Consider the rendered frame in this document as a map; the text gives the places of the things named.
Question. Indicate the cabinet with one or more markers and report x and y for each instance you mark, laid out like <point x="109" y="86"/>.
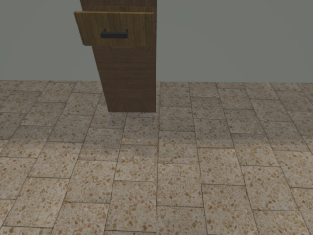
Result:
<point x="128" y="78"/>

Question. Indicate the handle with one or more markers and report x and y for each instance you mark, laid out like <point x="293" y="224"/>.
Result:
<point x="114" y="35"/>
<point x="122" y="48"/>

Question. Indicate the drawer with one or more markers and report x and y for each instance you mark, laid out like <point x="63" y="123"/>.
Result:
<point x="138" y="20"/>

